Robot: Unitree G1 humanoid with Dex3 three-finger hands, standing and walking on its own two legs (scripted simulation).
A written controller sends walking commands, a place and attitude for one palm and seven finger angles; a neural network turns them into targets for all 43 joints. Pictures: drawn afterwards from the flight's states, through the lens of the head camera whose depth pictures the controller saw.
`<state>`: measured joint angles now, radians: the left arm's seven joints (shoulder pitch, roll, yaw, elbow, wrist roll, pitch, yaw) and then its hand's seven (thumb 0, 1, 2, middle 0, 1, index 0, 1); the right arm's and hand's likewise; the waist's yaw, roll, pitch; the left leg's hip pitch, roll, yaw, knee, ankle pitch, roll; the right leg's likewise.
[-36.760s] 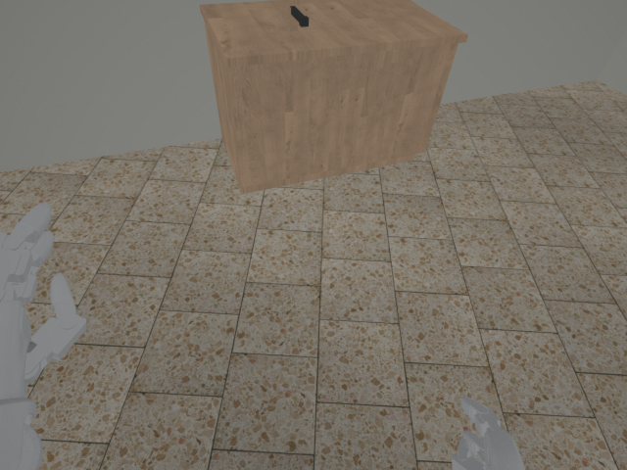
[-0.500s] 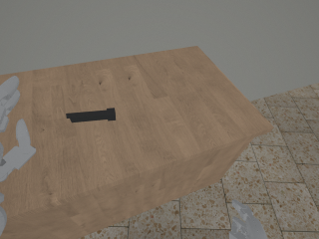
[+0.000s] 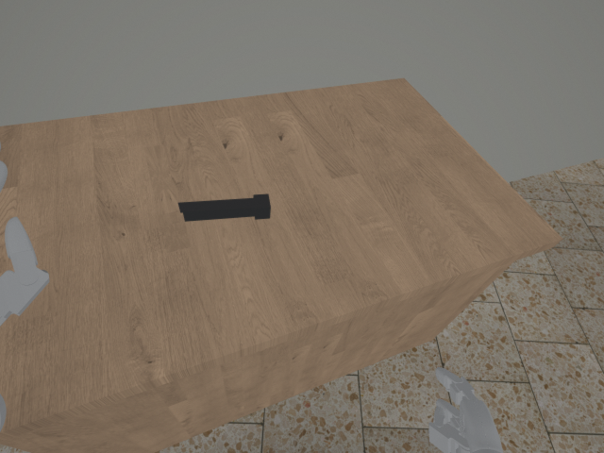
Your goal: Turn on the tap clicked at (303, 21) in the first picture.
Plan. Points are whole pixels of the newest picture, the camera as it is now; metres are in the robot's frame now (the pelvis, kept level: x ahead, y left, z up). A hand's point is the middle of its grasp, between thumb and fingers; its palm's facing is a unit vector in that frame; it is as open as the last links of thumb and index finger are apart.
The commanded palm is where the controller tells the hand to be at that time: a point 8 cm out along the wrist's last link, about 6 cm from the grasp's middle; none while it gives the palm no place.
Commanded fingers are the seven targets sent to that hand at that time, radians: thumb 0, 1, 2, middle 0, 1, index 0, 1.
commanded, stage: come to a stop and stand still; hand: left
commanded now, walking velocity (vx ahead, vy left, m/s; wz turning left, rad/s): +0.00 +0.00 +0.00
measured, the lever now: (261, 206) +0.46 +0.11 +0.03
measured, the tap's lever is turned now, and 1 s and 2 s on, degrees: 79 79 79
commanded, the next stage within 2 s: look again from close up in 0.66 s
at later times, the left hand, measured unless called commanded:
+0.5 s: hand out of the picture +0.21 +0.31 +0.18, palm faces +0.46 -0.82 -0.34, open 7.5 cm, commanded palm +0.15 +0.34 +0.20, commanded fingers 0.00 0.90 0.90 -0.20 -0.30 -0.20 -0.30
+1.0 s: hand (4, 258) +0.23 +0.29 +0.19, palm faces +0.37 -0.86 -0.34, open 7.5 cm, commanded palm +0.16 +0.34 +0.20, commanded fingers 0.00 0.90 0.90 -0.20 -0.30 -0.20 -0.30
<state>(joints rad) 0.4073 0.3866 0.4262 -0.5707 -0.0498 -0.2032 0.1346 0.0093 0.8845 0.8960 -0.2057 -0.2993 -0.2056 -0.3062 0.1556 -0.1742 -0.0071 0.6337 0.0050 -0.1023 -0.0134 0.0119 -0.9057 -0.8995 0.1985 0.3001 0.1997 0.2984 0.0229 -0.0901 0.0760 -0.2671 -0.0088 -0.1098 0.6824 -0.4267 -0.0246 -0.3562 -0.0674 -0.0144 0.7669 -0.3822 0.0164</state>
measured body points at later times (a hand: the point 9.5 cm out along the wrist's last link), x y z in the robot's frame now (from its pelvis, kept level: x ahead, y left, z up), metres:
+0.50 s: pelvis +0.00 +0.05 +0.02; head +0.02 +0.07 +0.47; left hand +0.17 +0.35 +0.20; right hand +0.17 -0.17 -0.06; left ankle +0.01 +0.15 -0.72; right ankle +0.03 -0.07 -0.72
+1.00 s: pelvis +0.01 +0.05 +0.03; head +0.03 +0.06 +0.47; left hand +0.20 +0.34 +0.20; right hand +0.18 -0.18 -0.05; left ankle +0.01 +0.15 -0.72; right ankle +0.03 -0.07 -0.72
